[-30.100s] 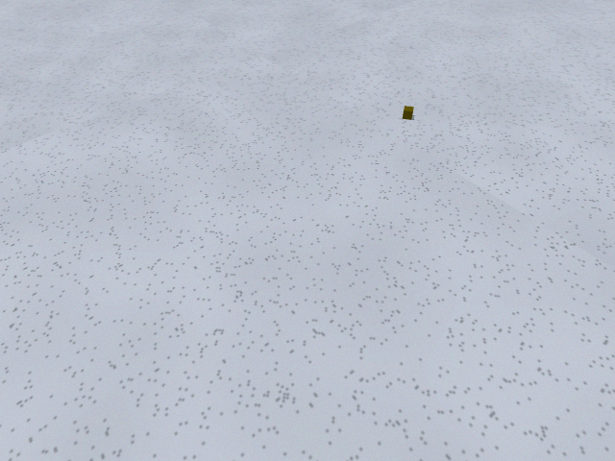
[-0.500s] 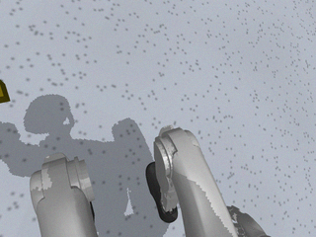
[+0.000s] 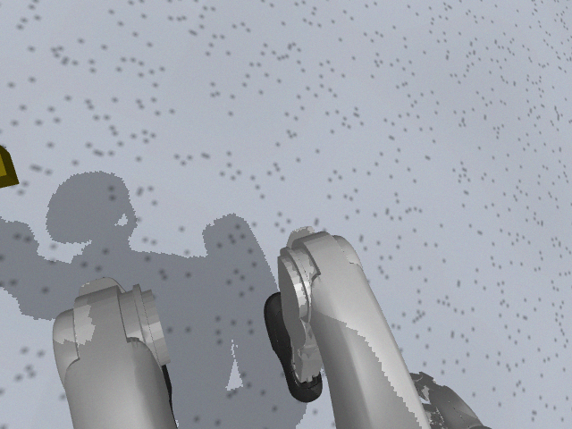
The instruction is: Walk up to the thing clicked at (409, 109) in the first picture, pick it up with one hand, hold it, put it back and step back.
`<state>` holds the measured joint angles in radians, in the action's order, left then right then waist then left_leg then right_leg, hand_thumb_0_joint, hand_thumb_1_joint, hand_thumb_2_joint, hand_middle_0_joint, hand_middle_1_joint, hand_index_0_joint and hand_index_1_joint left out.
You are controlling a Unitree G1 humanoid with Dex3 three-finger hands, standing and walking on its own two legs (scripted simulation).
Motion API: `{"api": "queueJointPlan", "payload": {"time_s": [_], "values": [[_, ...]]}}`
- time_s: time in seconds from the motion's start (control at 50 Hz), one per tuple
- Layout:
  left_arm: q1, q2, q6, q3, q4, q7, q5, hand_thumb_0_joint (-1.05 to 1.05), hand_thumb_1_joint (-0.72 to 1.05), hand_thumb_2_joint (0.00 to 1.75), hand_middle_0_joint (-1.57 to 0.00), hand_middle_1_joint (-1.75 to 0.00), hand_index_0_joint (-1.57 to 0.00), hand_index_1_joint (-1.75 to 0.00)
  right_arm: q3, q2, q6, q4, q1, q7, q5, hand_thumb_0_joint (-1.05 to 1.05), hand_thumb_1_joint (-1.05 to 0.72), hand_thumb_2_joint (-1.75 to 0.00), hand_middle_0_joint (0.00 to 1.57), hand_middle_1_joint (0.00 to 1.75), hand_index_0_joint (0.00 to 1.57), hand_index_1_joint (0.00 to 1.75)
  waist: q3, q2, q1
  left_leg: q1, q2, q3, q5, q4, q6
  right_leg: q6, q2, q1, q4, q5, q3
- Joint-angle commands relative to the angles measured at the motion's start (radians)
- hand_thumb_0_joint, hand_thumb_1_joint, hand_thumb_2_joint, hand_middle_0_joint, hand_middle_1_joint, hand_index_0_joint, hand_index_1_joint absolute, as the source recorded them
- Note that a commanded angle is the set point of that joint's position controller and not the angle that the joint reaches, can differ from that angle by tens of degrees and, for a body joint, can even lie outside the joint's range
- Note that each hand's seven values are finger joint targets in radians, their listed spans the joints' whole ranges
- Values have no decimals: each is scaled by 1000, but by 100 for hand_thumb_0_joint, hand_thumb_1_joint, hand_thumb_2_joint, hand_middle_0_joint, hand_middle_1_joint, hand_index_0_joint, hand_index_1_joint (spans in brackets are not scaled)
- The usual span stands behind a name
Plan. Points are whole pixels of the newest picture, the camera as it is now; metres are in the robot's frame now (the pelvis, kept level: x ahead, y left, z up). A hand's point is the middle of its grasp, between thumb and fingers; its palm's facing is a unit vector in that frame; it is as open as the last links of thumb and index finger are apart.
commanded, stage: rise first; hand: left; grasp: from above
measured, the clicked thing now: out of the picture +0.50 +0.34 -0.30
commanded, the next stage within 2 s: approach in 0.18 s
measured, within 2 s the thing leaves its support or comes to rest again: neither
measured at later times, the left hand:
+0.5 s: hand out of the picture +0.48 +0.35 -0.17, palm faces -0.45 -0.10 -0.89, open 13.1 cm
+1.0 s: hand out of the picture +0.47 +0.34 -0.18, palm faces -0.52 -0.13 -0.84, open 12.8 cm
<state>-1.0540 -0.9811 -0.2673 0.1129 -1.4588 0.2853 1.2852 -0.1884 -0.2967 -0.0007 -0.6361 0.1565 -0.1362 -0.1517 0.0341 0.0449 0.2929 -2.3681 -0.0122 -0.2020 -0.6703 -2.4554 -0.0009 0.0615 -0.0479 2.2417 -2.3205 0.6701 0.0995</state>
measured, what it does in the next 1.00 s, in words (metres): stands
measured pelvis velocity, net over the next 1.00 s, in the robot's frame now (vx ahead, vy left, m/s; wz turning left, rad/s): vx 0.00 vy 0.00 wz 0.00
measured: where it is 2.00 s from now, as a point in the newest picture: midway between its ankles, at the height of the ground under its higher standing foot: (231, 392)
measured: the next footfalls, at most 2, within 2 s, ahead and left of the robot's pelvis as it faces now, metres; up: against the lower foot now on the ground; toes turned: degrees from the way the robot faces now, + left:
none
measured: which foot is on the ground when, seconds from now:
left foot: down 0.00-1.00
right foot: down 0.00-1.00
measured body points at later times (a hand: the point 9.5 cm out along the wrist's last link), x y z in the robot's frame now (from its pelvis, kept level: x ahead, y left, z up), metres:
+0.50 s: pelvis +0.00 +0.00 +0.00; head +0.25 +0.11 +0.35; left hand +0.50 +0.35 -0.12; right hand +0.06 -0.26 -0.08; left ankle +0.07 +0.12 -0.29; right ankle +0.11 -0.13 -0.29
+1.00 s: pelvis +0.00 +0.00 +0.00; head +0.26 +0.09 +0.35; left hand +0.50 +0.34 -0.13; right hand +0.04 -0.26 -0.08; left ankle +0.07 +0.12 -0.29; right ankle +0.11 -0.13 -0.29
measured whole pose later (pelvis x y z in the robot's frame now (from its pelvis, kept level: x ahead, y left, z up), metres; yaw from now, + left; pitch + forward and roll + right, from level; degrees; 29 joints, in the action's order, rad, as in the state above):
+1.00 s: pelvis +0.00 +0.00 +0.00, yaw +0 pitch +32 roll -12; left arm -1.10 -0.97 -0.18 0.08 -1.50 0.22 1.22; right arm -0.23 -0.31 0.00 -0.61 0.17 -0.12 -0.15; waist 0.08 0.05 0.33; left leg -2.36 0.00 -0.20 -0.66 -2.45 0.01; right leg 0.06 -0.06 2.25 -2.32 0.65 0.10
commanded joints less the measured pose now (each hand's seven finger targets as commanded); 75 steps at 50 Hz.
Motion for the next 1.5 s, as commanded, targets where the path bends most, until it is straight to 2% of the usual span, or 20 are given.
{"api": "queueJointPlan", "payload": {"time_s": [0.0,0.06,0.16,0.2,0.3,0.4,0.46,0.52,0.64,0.7,0.78,0.88,0.9,0.98,1.04,1.16,1.32,1.36,1.42,1.48], "values": [[-281,-264,1,29,131,44,-26,0,-35,85,-28,-75,-26,-78,93,-297,-1,7,211,13,-3,0,-89,-89,20,30,20,30,-645,-416,22,570,17,87,201,254,-13,-99,-19,-271,201,-221,115],[-299,-304,-5,45,159,48,-15,0,-35,85,-29,-75,-27,-77,89,-302,2,9,204,15,-3,0,-89,-89,20,30,20,30,-671,-461,7,601,17,87,214,261,-8,-101,-17,-270,194,-226,113],[-306,-279,-3,33,163,46,-14,0,-36,85,-28,-76,-26,-78,90,-291,-4,11,214,13,-5,0,-89,-89,20,30,20,30,-670,-452,22,591,18,97,196,252,-13,-99,-20,-279,203,-216,110],[-282,-276,4,33,144,49,-18,0,-36,85,-28,-76,-26,-78,90,-287,-5,8,209,11,-5,0,-89,-89,20,30,20,30,-677,-455,8,592,18,99,203,253,-14,-97,-22,-283,200,-225,107],[-323,-270,5,20,165,50,-22,0,-36,85,-28,-78,-26,-80,91,-283,-3,0,214,11,-3,0,-89,-89,20,30,20,30,-692,-422,27,551,20,99,178,250,-20,-92,-25,-305,205,-218,107],[-394,-163,5,-50,121,53,-30,0,-38,86,-25,-81,-24,-83,85,-292,-16,-16,228,15,-7,0,-89,-89,20,30,20,30,-583,-418,88,549,25,75,124,260,-12,-98,-24,-215,205,-180,124],[-477,-190,4,-56,171,63,-16,0,-37,86,-28,-79,-26,-81,81,-301,-22,-16,235,19,-9,0,-89,-89,20,30,20,30,-633,-458,94,560,25,79,131,254,-10,-96,-24,-237,201,-194,124],[-472,-193,27,-51,132,86,-2,0,-37,85,-28,-79,-26,-81,77,-299,-28,-11,251,18,-13,0,-89,-89,20,30,20,30,-679,-509,91,635,28,81,211,251,-3,-94,-21,-252,183,-259,123],[-411,-257,109,-6,75,114,11,0,-34,83,-30,-76,-28,-78,60,-292,-18,23,231,11,-4,0,-89,-89,20,30,20,30,-729,-519,44,599,21,104,253,261,-12,-97,-26,-299,184,-291,111],[-340,-272,154,11,61,97,-19,0,-34,82,-31,-75,-29,-77,55,-286,-10,38,214,9,11,0,-89,-89,20,30,20,30,-713,-489,18,558,19,119,254,267,-22,-95,-29,-342,195,-293,94],[-309,-250,171,-3,92,39,-60,0,-33,81,-32,-73,-30,-75,56,-282,5,43,215,9,20,0,-89,-89,20,30,20,30,-720,-383,33,480,22,119,218,256,-37,-85,-36,-417,218,-274,84],[-330,-181,118,-42,99,-36,-98,0,-31,79,-33,-74,-32,-75,57,-295,3,31,227,19,10,0,-90,-89,20,30,20,30,-587,-296,99,412,25,103,143,228,-36,-89,-33,-371,243,-189,93],[-344,-206,99,-27,106,-38,-95,0,-30,78,-35,-72,-33,-74,58,-304,2,41,218,23,7,0,-90,-89,20,30,20,30,-586,-279,100,398,23,101,120,224,-35,-91,-34,-375,249,-160,93],[-399,-272,16,-11,156,-10,-57,0,-31,79,-32,-75,-31,-76,47,-311,-1,22,232,33,-11,0,-90,-89,20,30,20,30,-611,-393,81,504,23,94,134,225,-10,-103,-30,-345,231,-155,114],[-457,-307,-14,5,205,37,-25,0,-31,79,-31,-76,-30,-77,41,-322,1,15,226,34,-19,0,-90,-89,20,30,20,30,-697,-515,69,630,26,85,200,234,2,-105,-28,-314,202,-214,127],[-405,-223,25,-43,57,89,9,0,-33,82,-31,-73,-29,-75,45,-303,-12,-2,225,19,-26,0,-89,-89,20,30,20,30,-619,-515,95,609,32,80,200,243,-6,-97,-30,-253,190,-231,138],[-379,-246,80,-37,43,96,-27,0,-30,80,-29,-74,-28,-75,34,-317,-19,23,211,13,-19,0,-89,-90,20,30,20,30,-659,-474,92,618,35,69,291,240,-13,-90,-31,-313,182,-313,135],[-361,-226,80,-42,-18,94,-34,0,-32,81,-28,-76,-26,-77,29,-326,-25,28,216,13,-22,0,-89,-90,20,30,20,30,-570,-420,124,545,32,68,247,227,-15,-94,-30,-297,189,-280,137],[-385,-277,62,-25,-23,99,-27,0,-32,81,-30,-72,-28,-74,12,-337,-33,33,211,19,-24,0,-89,-90,20,30,20,30,-540,-398,125,503,30,71,208,220,-17,-96,-30,-310,197,-247,133],[-401,-318,32,-19,-2,121,-14,0,-33,82,-30,-72,-28,-74,-5,-336,-41,34,199,21,-30,0,-89,-90,20,30,20,30,-592,-430,118,532,36,69,183,221,-17,-91,-37,-347,194,-232,137]]}}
